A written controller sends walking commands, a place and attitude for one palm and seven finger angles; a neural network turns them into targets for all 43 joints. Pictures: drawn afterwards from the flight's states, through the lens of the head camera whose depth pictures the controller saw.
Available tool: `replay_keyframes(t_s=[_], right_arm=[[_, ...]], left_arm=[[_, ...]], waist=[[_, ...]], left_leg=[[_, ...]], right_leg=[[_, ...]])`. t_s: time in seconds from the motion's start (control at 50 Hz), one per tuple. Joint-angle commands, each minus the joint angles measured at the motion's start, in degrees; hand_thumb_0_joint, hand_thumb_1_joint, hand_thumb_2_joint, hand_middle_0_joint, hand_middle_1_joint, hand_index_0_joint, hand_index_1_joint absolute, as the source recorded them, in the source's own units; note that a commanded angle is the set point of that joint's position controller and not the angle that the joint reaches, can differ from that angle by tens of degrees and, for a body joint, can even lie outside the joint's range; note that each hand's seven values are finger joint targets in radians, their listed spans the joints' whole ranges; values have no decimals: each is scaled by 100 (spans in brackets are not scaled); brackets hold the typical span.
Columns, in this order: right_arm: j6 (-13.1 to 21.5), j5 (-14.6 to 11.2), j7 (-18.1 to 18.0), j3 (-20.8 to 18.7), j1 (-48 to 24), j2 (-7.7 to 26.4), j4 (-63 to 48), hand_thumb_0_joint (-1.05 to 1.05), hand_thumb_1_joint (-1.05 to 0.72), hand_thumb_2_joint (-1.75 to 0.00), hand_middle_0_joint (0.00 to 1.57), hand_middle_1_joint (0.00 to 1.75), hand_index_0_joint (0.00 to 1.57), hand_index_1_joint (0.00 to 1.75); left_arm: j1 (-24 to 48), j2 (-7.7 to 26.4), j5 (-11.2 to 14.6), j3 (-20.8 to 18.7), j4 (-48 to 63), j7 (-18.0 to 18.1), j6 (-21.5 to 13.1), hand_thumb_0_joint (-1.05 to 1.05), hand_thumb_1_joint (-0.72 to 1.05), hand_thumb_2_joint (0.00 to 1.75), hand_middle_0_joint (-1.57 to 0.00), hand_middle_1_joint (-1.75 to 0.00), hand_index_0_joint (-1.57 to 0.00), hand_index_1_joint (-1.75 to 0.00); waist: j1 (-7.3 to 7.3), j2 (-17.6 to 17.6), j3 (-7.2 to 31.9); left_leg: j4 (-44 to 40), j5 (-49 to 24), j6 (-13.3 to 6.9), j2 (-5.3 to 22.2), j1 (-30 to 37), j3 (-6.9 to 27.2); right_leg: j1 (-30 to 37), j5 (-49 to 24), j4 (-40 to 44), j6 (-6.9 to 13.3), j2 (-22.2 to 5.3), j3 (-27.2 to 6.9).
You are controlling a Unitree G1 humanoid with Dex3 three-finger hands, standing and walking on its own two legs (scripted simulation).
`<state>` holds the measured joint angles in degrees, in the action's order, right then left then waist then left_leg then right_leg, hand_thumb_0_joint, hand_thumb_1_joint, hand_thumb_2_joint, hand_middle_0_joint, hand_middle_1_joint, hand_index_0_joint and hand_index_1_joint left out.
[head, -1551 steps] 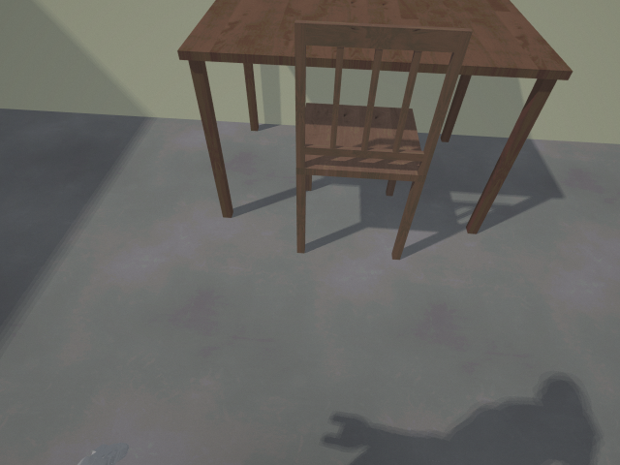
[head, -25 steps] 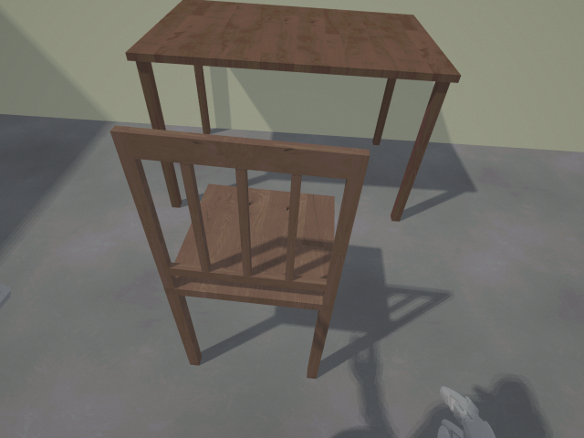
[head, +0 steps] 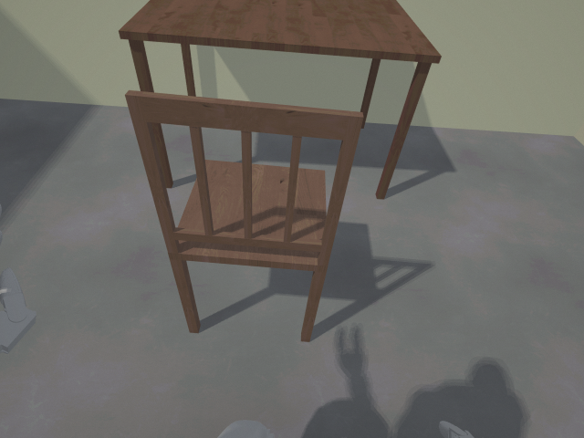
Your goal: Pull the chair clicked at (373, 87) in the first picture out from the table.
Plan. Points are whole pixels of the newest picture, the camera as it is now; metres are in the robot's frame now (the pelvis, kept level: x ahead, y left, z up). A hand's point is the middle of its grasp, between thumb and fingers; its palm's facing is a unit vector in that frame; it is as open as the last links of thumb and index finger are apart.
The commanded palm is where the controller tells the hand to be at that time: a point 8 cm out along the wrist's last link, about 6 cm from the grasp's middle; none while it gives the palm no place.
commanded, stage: stop stepping back and stand still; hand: left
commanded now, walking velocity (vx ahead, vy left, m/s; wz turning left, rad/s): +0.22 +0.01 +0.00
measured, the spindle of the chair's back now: (247, 189) +0.63 +0.16 -0.05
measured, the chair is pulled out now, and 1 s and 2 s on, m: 0.62 0.62 0.62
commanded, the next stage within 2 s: let the arm hang, fingers relaxed in 0.58 s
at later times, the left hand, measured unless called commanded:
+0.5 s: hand out of the picture +0.14 +0.32 +0.15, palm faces +0.39 -0.77 -0.51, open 7.4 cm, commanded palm +0.09 +0.35 +0.21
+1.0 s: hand out of the picture -0.02 +0.19 -0.15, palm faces +0.11 -0.98 -0.16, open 7.1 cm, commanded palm none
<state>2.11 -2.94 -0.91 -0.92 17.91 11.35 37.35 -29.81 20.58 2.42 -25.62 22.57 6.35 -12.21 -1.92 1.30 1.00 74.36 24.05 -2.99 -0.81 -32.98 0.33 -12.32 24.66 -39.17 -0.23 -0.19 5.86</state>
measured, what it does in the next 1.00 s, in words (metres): steps on the spot: left foot, then right foot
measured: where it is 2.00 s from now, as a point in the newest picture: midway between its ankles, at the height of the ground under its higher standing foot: outside the picture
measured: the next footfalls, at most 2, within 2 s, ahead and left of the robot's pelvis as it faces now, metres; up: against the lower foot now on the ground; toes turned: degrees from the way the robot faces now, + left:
left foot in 0.06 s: +0.03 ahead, +0.09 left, +0.00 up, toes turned +1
right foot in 0.46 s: -0.03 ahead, -0.09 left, +0.00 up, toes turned -5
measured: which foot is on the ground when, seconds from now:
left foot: up 0.00-0.04, down 0.06-1.00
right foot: down 0.00-0.08, up 0.10-0.44, down 0.46-0.62, up 0.64-0.88, down 0.90-1.00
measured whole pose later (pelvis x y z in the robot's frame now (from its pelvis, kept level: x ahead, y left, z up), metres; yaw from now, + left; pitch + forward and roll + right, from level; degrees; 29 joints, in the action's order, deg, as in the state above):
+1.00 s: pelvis -0.07 +0.02 +0.01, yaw +6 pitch +0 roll -2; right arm -2.2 1.0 -0.1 -0.7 14.1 10.5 49.5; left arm -18.5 8.1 -1.3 -1.1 -43.7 1.7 4.2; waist 2.2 0.1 -3.0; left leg 37.7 15.6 -3.4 -5.2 -24.9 2.8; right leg -15.7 19.0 -34.5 0.5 1.6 1.3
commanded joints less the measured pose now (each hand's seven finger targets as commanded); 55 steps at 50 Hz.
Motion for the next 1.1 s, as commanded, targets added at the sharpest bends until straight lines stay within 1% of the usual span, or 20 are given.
replay_keyframes(t_s=[0.0,0.04,0.06,0.08,0.12,0.2,0.26,0.38,0.46,0.48,0.52,0.6,0.64,0.66,0.7,0.76,0.86,0.96,1.0,1.08], right_arm=[[691,181,-143,-91,-942,624,-1231,0,-90,-90,20,30,20,30],[966,235,-229,-194,-783,681,-1283,0,-90,-90,20,30,20,30],[989,247,-256,-318,-671,785,-1329,0,-90,-90,20,30,20,30],[963,249,-202,-254,-529,594,-1308,0,-90,-90,20,30,20,30],[958,389,-102,-245,-643,584,-1238,0,-90,-90,20,30,20,30],[621,139,14,-409,-476,750,-1056,0,-90,-90,20,30,20,30],[371,27,12,-413,-524,725,-1170,0,-90,-90,20,30,20,30],[626,148,-201,-238,-715,696,-1161,0,-90,-90,20,30,20,30],[901,215,-236,-213,-847,689,-1002,0,-90,-90,20,30,20,30],[965,154,-244,-338,-666,775,-935,0,-90,-90,20,30,20,30],[1024,132,-242,-380,-708,811,-975,0,-90,-90,20,30,20,30],[979,295,-299,-198,-962,610,-945,0,-90,-90,20,30,20,30],[969,305,-300,-197,-871,551,-895,0,-90,-90,20,30,20,30],[1106,172,81,-473,-744,1312,278,0,-90,-90,20,30,20,30],[300,304,55,-423,-198,848,170,0,-90,-90,20,30,20,30],[158,399,45,-341,-354,873,167,0,-90,-90,20,30,20,30],[-100,447,56,-275,-977,945,320,0,-90,-90,20,30,20,30],[-338,376,18,-233,-549,693,720,0,-90,-90,20,30,20,30],[-288,398,4,-187,-94,445,1045,0,-90,-90,20,30,20,30],[-244,423,-36,-189,149,632,1371,0,-90,-90,20,30,20,30]], left_arm=[[1644,1876,-227,-455,3208,295,-650,0,90,90,-20,-30,-20,-30],[1216,2044,-207,-818,3739,512,-764,0,90,90,-20,-30,-20,-30],[745,2216,-214,-1144,3911,629,-824,0,90,90,-20,-30,-20,-30],[455,2219,-240,-1209,4020,630,-867,0,90,90,-20,-30,-20,-30],[-61,2508,-57,-1687,3288,510,-835,0,90,90,-20,-30,-20,-30],[-850,1782,136,-1591,1697,279,-800,0,90,90,-20,-30,-20,-30],[-1392,1173,291,-1187,640,160,-559,0,90,90,-20,-30,-20,-30],[-325,1492,159,-741,1333,137,-464,0,90,90,-20,-30,-20,-30],[688,1817,37,-587,2546,239,-528,0,90,90,-20,-30,-20,-30],[757,1632,45,-443,2779,260,-503,0,90,90,-20,-30,-20,-30],[426,1686,80,-629,2973,362,-482,0,90,90,-20,-30,-20,-30],[-34,1753,66,-1011,2406,449,-531,0,90,90,-20,-30,-20,-30],[-117,1590,79,-999,1812,416,-508,0,90,90,-20,-30,-20,-30],[29,-291,-467,1939,-2469,-308,358,0,90,90,-20,-30,-20,-30],[383,-550,-529,1737,-2748,-503,1258,0,90,90,-20,-30,-20,-30],[832,-491,-469,1963,-3494,-571,1308,0,90,90,-20,-30,-20,-30],[884,-200,-487,2126,-5099,-544,1394,0,90,90,-20,-30,-20,-30],[1531,259,-409,2292,-6118,-468,1255,0,90,90,-20,-30,-20,-30],[1639,-89,-356,2265,-6450,-461,1167,0,90,90,-20,-30,-20,-30],[1022,-386,-285,2399,-7204,-480,1282,0,90,90,-20,-30,-20,-30]], waist=[[385,735,-306],[221,2047,250],[151,3058,351],[233,2978,616],[474,2630,135],[425,407,27],[431,531,-2],[373,321,379],[388,117,610],[379,-606,692],[321,-179,377],[213,2160,-155],[218,1745,-300],[705,778,-405],[506,-161,99],[442,-923,392],[46,-200,366],[395,-579,-163],[593,350,-46],[319,1084,-240]], left_leg=[[-3506,-316,-64,169,1146,-207],[-5220,-1419,-13,116,2535,56],[-5245,-2825,-151,995,3293,1150],[-4853,-3900,-412,1292,3433,1739],[-5383,-2745,-155,1667,1982,3373],[-5161,-1723,-504,1481,1526,1867],[-5315,-1364,-334,1220,1000,1183],[-5516,284,33,1038,738,1269],[-4018,12,96,361,1243,754],[-3915,-244,58,141,1500,601],[-4269,-949,38,211,1969,614],[-6447,-509,299,1142,1998,2103],[-6455,-577,221,1168,1781,1962],[-5042,-2642,-140,912,2150,1807],[-4834,-3919,-297,1155,2197,1713],[-5148,-3036,-607,1299,2155,2131],[-5339,-384,-448,800,619,1776],[-3089,-497,264,-239,1292,410],[-3737,-953,220,-7,2028,564],[-5921,469,-202,781,1527,1970]], right_leg=[[-926,-1122,526,985,-1216,-597],[-1009,-970,-1216,716,-429,-479],[-2011,505,-2272,420,106,-125],[-2406,1102,-2986,348,392,-284],[-2265,600,-3453,238,179,-916],[-1883,-293,-2493,112,163,-490],[-1297,-697,-1730,45,211,-225],[597,-499,1291,95,138,128],[612,-1129,1995,664,-956,-1182],[433,-1022,1952,844,-1185,-1685],[-37,-1074,1883,885,-1262,-1677],[-395,-32,616,152,68,-407],[-159,80,863,157,33,-460],[-1122,-703,428,129,-73,-351],[-1046,-366,230,20,-80,-390],[-1118,342,-329,-19,-30,-688],[355,-590,593,24,-135,-857],[-854,373,2498,1188,-1357,-2520],[-1133,-369,2059,1093,-1171,-2118],[-460,-187,1132,314,-36,-830]])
